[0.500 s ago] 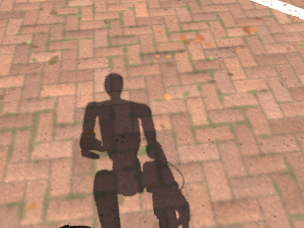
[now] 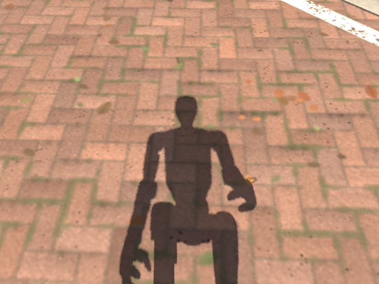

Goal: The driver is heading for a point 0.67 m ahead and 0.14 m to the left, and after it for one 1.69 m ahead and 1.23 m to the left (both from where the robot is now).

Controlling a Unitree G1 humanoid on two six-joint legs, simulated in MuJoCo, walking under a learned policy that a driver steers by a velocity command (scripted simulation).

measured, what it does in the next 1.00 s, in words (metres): walks ahead: left foot, then right foot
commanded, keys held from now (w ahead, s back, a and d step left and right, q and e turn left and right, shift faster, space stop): w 0.54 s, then w+q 0.46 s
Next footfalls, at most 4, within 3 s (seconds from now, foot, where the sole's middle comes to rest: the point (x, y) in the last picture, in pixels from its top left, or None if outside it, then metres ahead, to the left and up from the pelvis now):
0.10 left None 0.23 0.10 -0.78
0.68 right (232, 268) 0.53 -0.07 -0.78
1.24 left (170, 208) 0.76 0.16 -0.78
1.80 right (170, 135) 1.13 0.20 -0.78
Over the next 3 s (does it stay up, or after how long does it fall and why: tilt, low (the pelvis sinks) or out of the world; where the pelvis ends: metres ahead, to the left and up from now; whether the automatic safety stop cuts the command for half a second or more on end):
stays up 1.29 0.71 -0.01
